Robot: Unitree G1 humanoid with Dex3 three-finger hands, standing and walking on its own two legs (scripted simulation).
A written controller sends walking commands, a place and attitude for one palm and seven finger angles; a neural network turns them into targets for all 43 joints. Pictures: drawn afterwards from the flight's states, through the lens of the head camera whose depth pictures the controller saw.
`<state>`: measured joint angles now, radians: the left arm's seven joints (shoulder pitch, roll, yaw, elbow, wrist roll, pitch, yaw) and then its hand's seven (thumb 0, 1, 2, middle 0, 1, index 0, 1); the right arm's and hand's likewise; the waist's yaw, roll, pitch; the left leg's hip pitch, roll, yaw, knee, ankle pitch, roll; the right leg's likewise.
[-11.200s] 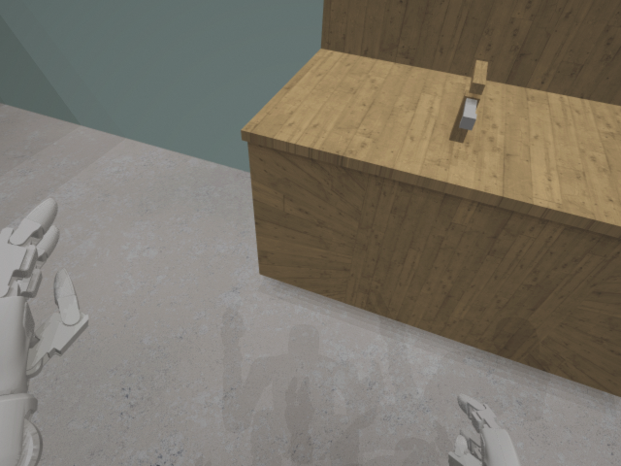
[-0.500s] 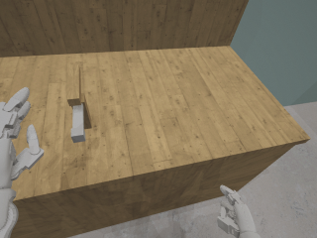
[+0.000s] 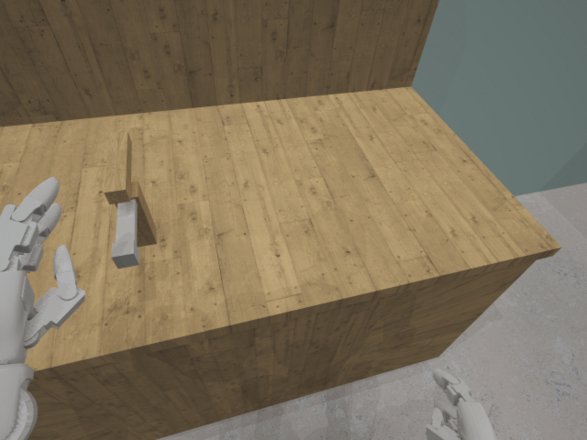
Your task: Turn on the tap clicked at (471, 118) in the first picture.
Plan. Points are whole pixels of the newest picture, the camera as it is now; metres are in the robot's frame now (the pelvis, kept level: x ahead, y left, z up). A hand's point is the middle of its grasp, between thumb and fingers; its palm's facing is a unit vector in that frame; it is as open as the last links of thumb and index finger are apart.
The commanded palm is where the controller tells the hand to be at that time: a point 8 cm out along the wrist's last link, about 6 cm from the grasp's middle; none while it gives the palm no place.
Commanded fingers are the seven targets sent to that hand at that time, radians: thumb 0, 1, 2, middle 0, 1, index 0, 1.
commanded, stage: come to a stop and stand still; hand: left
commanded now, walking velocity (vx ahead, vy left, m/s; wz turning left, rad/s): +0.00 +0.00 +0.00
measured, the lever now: (125, 254) +0.33 +0.27 +0.06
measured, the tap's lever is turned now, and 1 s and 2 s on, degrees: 0 0 0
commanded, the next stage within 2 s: look again from close up in 1.04 s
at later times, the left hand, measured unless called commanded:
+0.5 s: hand (9, 233) +0.24 +0.30 +0.21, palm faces +0.51 -0.75 -0.43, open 7.4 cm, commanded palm +0.14 +0.28 +0.17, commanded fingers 0.00 0.90 0.90 -0.20 -0.30 -0.20 -0.30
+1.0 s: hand (48, 276) +0.22 +0.26 +0.18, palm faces +0.37 -0.86 -0.34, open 7.4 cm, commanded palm +0.16 +0.30 +0.17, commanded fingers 0.00 0.90 0.90 -0.20 -0.30 -0.20 -0.30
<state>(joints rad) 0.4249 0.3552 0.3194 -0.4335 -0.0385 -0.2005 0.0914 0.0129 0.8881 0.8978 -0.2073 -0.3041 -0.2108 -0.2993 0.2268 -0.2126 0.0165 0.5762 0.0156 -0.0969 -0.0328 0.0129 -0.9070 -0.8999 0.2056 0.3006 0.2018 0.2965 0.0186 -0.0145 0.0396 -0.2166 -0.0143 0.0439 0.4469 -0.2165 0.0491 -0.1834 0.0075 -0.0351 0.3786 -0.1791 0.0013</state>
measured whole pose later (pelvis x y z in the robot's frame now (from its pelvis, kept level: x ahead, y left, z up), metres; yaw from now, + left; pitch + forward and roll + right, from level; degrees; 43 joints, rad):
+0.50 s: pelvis -0.02 +0.00 +0.00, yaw +0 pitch -1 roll -1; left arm 0.09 0.53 0.50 -0.30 -0.03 -0.24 0.08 0.01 0.88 0.90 -0.21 -0.31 -0.22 -0.30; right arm 0.19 -0.20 0.01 0.59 0.00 -0.13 0.00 0.01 -0.91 -0.90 0.20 0.30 0.20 0.30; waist 0.06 -0.03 0.11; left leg -0.28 -0.01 0.04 0.50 -0.21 0.04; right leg -0.25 0.01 -0.04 0.43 -0.18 -0.01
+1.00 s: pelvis +0.00 +0.02 +0.00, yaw -1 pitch -2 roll -1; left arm 0.35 0.35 0.35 -0.46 -0.03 -0.27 0.08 0.01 0.89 0.90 -0.20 -0.30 -0.21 -0.30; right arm 0.19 -0.20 0.03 0.57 0.01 -0.15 0.00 0.01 -0.91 -0.90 0.21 0.30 0.20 0.30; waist 0.04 -0.02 0.05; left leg -0.22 -0.04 0.07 0.48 -0.23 0.08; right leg -0.20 -0.02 -0.01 0.42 -0.19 0.03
